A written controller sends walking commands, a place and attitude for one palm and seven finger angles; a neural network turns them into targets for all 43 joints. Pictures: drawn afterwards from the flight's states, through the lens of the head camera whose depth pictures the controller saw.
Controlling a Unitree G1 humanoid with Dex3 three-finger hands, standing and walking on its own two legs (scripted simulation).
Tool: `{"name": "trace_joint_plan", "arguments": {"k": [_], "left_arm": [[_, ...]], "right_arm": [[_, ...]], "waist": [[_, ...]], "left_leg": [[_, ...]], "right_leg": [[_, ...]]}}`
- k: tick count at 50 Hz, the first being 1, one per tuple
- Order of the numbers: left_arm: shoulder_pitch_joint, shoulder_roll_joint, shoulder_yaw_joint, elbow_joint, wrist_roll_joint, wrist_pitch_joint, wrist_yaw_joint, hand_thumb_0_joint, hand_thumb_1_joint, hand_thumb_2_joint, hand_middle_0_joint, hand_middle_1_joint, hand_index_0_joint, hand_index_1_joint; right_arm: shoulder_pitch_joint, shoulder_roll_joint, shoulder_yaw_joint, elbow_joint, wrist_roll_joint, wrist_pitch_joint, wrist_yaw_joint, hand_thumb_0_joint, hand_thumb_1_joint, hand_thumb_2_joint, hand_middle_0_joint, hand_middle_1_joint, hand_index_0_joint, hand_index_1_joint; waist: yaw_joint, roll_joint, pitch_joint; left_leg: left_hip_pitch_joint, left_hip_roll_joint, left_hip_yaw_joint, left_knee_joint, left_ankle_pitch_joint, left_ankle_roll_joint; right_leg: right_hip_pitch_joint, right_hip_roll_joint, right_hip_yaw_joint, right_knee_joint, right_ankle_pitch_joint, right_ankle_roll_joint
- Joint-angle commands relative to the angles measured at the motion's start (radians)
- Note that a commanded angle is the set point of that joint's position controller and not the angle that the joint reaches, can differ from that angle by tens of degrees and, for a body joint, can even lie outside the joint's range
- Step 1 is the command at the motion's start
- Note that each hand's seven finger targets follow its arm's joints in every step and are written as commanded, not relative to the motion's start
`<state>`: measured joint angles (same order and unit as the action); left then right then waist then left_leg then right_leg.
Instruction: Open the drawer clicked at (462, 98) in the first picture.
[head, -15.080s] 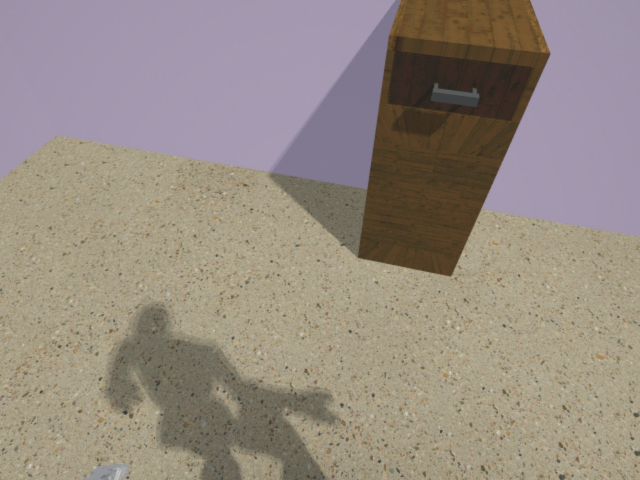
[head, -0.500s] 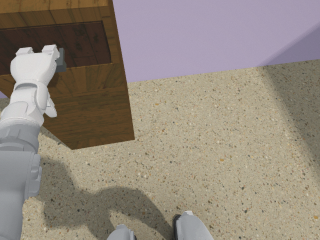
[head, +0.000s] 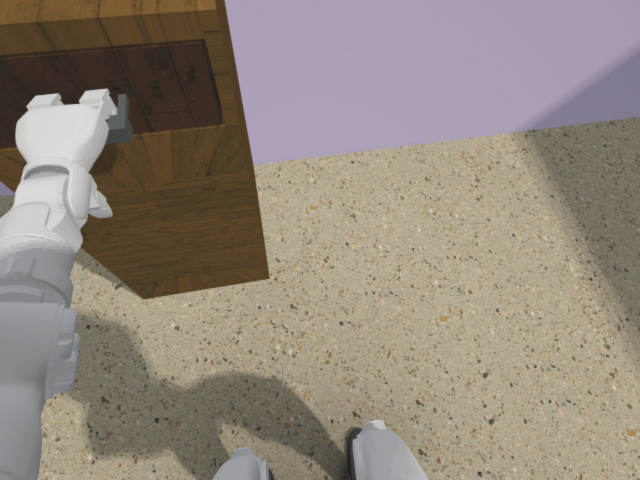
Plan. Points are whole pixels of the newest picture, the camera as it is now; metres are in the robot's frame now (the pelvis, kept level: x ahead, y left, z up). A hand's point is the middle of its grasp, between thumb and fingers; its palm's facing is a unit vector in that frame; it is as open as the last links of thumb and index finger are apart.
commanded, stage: close the thumb around the handle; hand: left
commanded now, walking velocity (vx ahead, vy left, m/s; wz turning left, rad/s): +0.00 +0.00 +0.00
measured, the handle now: (82, 119) +0.57 +0.26 +0.05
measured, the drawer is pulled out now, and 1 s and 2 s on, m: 0.00 0.03 0.15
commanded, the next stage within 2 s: pull the drawer open in 0.46 s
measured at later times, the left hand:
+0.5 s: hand (87, 162) +0.52 +0.25 +0.03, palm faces -0.07 -0.01 -1.00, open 5.8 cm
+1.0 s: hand (87, 182) +0.49 +0.25 +0.03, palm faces -0.05 -0.02 -1.00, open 5.9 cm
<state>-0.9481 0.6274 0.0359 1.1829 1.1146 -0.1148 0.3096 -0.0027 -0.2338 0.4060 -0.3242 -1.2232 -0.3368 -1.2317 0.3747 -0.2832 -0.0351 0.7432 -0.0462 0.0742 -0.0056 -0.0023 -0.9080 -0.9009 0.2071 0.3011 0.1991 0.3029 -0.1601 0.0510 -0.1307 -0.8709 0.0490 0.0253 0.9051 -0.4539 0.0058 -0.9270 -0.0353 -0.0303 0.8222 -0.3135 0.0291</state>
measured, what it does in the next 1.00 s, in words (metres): stands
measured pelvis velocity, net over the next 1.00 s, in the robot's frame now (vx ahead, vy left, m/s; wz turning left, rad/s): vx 0.01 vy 0.00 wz -0.01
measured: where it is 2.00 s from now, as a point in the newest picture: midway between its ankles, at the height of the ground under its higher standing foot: outside the picture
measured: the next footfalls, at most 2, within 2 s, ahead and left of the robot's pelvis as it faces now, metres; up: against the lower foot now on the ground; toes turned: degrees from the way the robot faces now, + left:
none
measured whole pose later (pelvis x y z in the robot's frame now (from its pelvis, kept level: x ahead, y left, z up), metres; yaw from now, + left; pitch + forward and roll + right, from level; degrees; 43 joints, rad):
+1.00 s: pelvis +0.01 +0.00 +0.01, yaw -1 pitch +22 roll -2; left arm -0.76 0.54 0.03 1.02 1.08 -0.09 0.34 0.00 0.70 0.79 -0.32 -1.35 -0.35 -1.35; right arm 0.37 -0.27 -0.06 0.74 -0.03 0.09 0.01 0.00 -0.91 -0.90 0.21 0.30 0.20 0.30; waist -0.10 0.05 -0.14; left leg -0.76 0.05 0.05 0.84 -0.46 0.01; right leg -0.83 -0.03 -0.01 0.77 -0.32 0.04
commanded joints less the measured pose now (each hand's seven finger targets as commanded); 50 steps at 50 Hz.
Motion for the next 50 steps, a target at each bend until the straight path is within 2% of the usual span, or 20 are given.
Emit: {"name": "trace_joint_plan", "arguments": {"k": [1,3,6,9,13,16,19,21,22,24,28,29,32,34,37,39,41,44,46,50], "left_arm": [[-0.442,0.297,0.068,-0.159,-0.007,0.007,0.039,0.000,0.228,0.612,-0.352,-1.278,-0.352,-1.278],[-0.423,0.289,0.061,-0.165,-0.008,0.008,0.036,0.000,0.340,0.660,-0.360,-1.290,-0.360,-1.290],[-0.427,0.309,0.076,-0.168,-0.008,0.004,0.029,0.000,0.508,0.732,-0.372,-1.308,-0.372,-1.308],[-0.410,0.288,0.062,-0.163,-0.007,0.003,0.031,0.000,0.676,0.804,-0.384,-1.326,-0.384,-1.326],[-0.431,0.264,0.039,-0.152,-0.008,0.007,0.032,0.000,0.900,0.900,-0.400,-1.350,-0.400,-1.350],[-0.430,0.302,0.071,-0.171,-0.007,0.005,0.029,0.000,0.900,0.900,-0.400,-1.350,-0.400,-1.350],[-0.422,0.272,0.046,-0.147,-0.009,0.009,0.028,0.000,0.900,0.900,-0.400,-1.350,-0.400,-1.350],[-0.426,0.325,0.084,-0.159,-0.014,0.007,0.027,0.000,0.900,0.900,-0.400,-1.350,-0.400,-1.350],[-0.421,0.318,0.072,-0.154,-0.007,0.010,0.027,0.000,0.900,0.900,-0.400,-1.350,-0.400,-1.350],[-0.438,0.281,0.043,-0.140,-0.006,0.015,0.027,0.000,0.900,0.900,-0.400,-1.350,-0.400,-1.350],[-0.443,0.310,0.058,-0.136,-0.004,0.014,0.027,0.000,0.900,0.900,-0.400,-1.350,-0.400,-1.350],[-0.422,0.289,0.049,-0.135,-0.008,0.013,0.026,0.000,0.900,0.900,-0.400,-1.350,-0.400,-1.350],[-0.340,0.310,0.085,-0.162,-0.018,0.007,0.019,0.000,0.900,0.900,-0.400,-1.350,-0.400,-1.350],[-0.305,0.254,0.058,-0.187,-0.024,0.003,0.016,0.000,0.900,0.900,-0.400,-1.350,-0.400,-1.350],[-0.224,0.265,0.085,-0.218,-0.032,-0.001,0.015,0.000,0.900,0.900,-0.400,-1.350,-0.400,-1.350],[-0.206,0.192,0.042,-0.225,-0.037,0.004,0.019,0.000,0.900,0.900,-0.400,-1.350,-0.400,-1.350],[-0.173,0.220,0.075,-0.256,-0.038,0.002,0.025,0.000,0.900,0.900,-0.400,-1.350,-0.400,-1.350],[-0.107,0.160,0.049,-0.274,-0.038,0.008,0.038,0.000,0.900,0.900,-0.400,-1.350,-0.400,-1.350],[-0.101,0.157,0.053,-0.282,-0.038,0.012,0.044,0.000,0.900,0.900,-0.400,-1.350,-0.400,-1.350],[-0.058,0.103,0.026,-0.315,-0.035,0.023,0.059,0.000,0.900,0.900,-0.400,-1.350,-0.400,-1.350]], "right_arm": [[0.192,-0.187,-0.062,-0.018,0.001,-0.011,-0.013,0.000,-0.900,-0.900,0.200,0.300,0.200,0.300],[0.195,-0.182,-0.063,-0.023,0.000,-0.014,-0.010,0.000,-0.900,-0.900,0.200,0.300,0.200,0.300],[0.192,-0.184,-0.059,-0.026,0.000,-0.010,-0.012,0.000,-0.900,-0.900,0.200,0.300,0.200,0.300],[0.195,-0.182,-0.061,-0.028,0.001,-0.012,-0.010,0.000,-0.900,-0.900,0.200,0.300,0.200,0.300],[0.198,-0.182,-0.062,-0.028,0.003,-0.014,-0.012,0.000,-0.900,-0.900,0.200,0.300,0.200,0.300],[0.197,-0.185,-0.062,-0.028,0.000,-0.012,-0.011,0.000,-0.900,-0.900,0.200,0.300,0.200,0.300],[0.199,-0.181,-0.061,-0.026,0.002,-0.014,-0.011,0.000,-0.900,-0.900,0.200,0.300,0.200,0.300],[0.195,-0.189,-0.057,-0.027,0.001,-0.010,-0.013,0.000,-0.900,-0.900,0.200,0.300,0.200,0.300],[0.196,-0.186,-0.057,-0.030,0.003,-0.009,-0.013,0.000,-0.900,-0.900,0.200,0.300,0.200,0.300],[0.197,-0.183,-0.057,-0.028,0.005,-0.012,-0.015,0.000,-0.900,-0.900,0.200,0.300,0.200,0.300],[0.197,-0.186,-0.055,-0.031,0.005,-0.012,-0.016,0.000,-0.900,-0.900,0.200,0.300,0.200,0.300],[0.194,-0.182,-0.056,-0.033,0.003,-0.014,-0.016,0.000,-0.900,-0.900,0.200,0.300,0.200,0.300],[0.189,-0.183,-0.057,-0.042,0.003,-0.009,-0.011,0.000,-0.900,-0.900,0.200,0.300,0.200,0.300],[0.183,-0.176,-0.064,-0.049,0.005,-0.010,-0.008,0.000,-0.900,-0.900,0.200,0.300,0.200,0.300],[0.174,-0.176,-0.066,-0.053,0.007,-0.005,-0.005,0.000,-0.900,-0.900,0.200,0.300,0.200,0.300],[0.167,-0.170,-0.073,-0.053,0.011,-0.007,-0.003,0.000,-0.900,-0.900,0.200,0.300,0.200,0.300],[0.159,-0.175,-0.075,-0.050,0.009,-0.004,-0.002,0.000,-0.900,-0.900,0.200,0.300,0.200,0.300],[0.148,-0.164,-0.081,-0.053,0.013,-0.004,0.002,0.000,-0.900,-0.900,0.200,0.300,0.200,0.300],[0.137,-0.166,-0.084,-0.049,0.014,-0.001,0.001,0.000,-0.900,-0.900,0.200,0.300,0.200,0.300],[0.125,-0.156,-0.090,-0.054,0.017,-0.004,0.004,0.000,-0.900,-0.900,0.200,0.300,0.200,0.300]], "waist": [[-0.016,0.059,-0.456],[-0.009,0.084,-0.489],[-0.005,0.073,-0.475],[-0.005,0.068,-0.463],[-0.020,0.067,-0.453],[-0.007,0.077,-0.495],[-0.021,0.058,-0.454],[-0.006,0.063,-0.472],[-0.006,0.074,-0.484],[-0.025,0.063,-0.437],[-0.019,0.059,-0.460],[-0.016,0.071,-0.453],[0.021,0.073,-0.506],[0.024,0.074,-0.496],[0.054,0.060,-0.515],[0.041,0.041,-0.455],[0.064,0.049,-0.483],[0.068,0.031,-0.446],[0.065,0.001,-0.432],[0.074,0.018,-0.420]], "left_leg": [[0.256,-0.054,-0.024,-0.086,0.447,0.027],[0.267,-0.056,-0.019,-0.081,0.466,0.027],[0.248,-0.057,-0.019,-0.084,0.466,0.026],[0.253,-0.055,-0.020,-0.084,0.462,0.026],[0.254,-0.054,-0.022,-0.083,0.447,0.026],[0.268,-0.055,-0.022,-0.077,0.474,0.025],[0.247,-0.053,-0.018,-0.077,0.459,0.027],[0.237,-0.056,-0.017,-0.081,0.453,0.028],[0.242,-0.058,-0.020,-0.082,0.453,0.026],[0.245,-0.053,-0.021,-0.084,0.437,0.027],[0.233,-0.057,-0.023,-0.081,0.427,0.028],[0.235,-0.057,-0.016,-0.081,0.431,0.029],[0.251,-0.057,-0.012,-0.083,0.474,0.026],[0.271,-0.054,-0.010,-0.088,0.486,0.024],[0.281,-0.052,-0.006,-0.096,0.536,0.024],[0.290,-0.047,-0.004,-0.108,0.516,0.024],[0.306,-0.047,-0.007,-0.114,0.550,0.022],[0.313,-0.045,-0.002,-0.125,0.577,0.022],[0.311,-0.045,-0.001,-0.132,0.564,0.024],[0.357,-0.042,-0.001,-0.141,0.615,0.020]], "right_leg": [[0.294,0.069,-0.014,-0.051,0.282,-0.049],[0.309,0.070,-0.011,-0.049,0.304,-0.049],[0.323,0.069,-0.011,-0.045,0.311,-0.049],[0.306,0.071,-0.015,-0.047,0.296,-0.049],[0.283,0.071,-0.015,-0.051,0.281,-0.048],[0.303,0.071,-0.013,-0.041,0.300,-0.049],[0.296,0.071,-0.014,-0.048,0.300,-0.046],[0.320,0.069,-0.010,-0.044,0.306,-0.048],[0.317,0.069,-0.011,-0.041,0.300,-0.048],[0.280,0.071,-0.017,-0.050,0.276,-0.047],[0.294,0.070,-0.013,-0.043,0.276,-0.047],[0.297,0.069,-0.012,-0.047,0.283,-0.046],[0.346,0.069,-0.010,-0.038,0.322,-0.048],[0.345,0.071,-0.013,-0.047,0.324,-0.048],[0.388,0.070,-0.010,-0.045,0.365,-0.049],[0.364,0.073,-0.017,-0.064,0.342,-0.047],[0.384,0.072,-0.016,-0.058,0.354,-0.052],[0.399,0.072,-0.017,-0.069,0.378,-0.050],[0.406,0.072,-0.016,-0.077,0.376,-0.050],[0.407,0.071,-0.021,-0.083,0.388,-0.052]]}}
